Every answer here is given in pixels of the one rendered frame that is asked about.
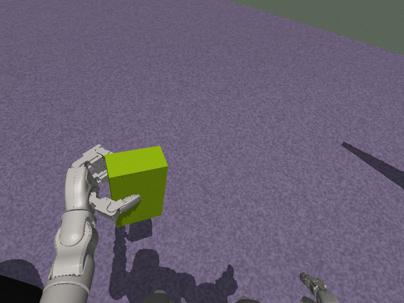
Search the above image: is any left robot arm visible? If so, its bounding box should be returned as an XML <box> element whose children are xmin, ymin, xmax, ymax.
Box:
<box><xmin>39</xmin><ymin>209</ymin><xmax>98</xmax><ymax>303</ymax></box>

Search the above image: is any right robot hand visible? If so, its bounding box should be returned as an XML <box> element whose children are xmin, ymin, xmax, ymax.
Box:
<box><xmin>300</xmin><ymin>273</ymin><xmax>339</xmax><ymax>303</ymax></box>

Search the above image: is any left robot hand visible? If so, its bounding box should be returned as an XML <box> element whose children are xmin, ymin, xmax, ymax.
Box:
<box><xmin>64</xmin><ymin>145</ymin><xmax>141</xmax><ymax>221</ymax></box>

